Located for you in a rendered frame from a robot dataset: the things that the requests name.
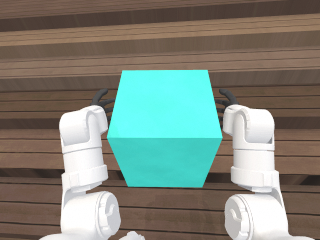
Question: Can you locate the robot right forearm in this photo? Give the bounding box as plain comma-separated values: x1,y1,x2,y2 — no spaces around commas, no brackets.
222,104,288,226

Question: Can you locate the robot right upper arm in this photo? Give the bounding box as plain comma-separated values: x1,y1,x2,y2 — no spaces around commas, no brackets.
224,194,315,240

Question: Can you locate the robot left upper arm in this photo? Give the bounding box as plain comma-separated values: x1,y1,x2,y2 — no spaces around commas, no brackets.
39,191,121,240

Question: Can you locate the robot right hand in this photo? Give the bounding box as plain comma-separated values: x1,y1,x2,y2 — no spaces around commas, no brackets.
214,88,239,130

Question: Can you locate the robot left shin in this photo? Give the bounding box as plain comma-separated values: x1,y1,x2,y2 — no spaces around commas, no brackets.
127,231,138,235

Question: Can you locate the robot left forearm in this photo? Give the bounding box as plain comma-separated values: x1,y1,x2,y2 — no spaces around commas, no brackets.
59,105,108,232

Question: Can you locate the carton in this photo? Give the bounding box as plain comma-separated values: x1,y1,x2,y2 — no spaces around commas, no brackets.
107,70,223,188

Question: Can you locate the robot left hand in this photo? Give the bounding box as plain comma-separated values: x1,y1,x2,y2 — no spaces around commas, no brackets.
90,88,116,129

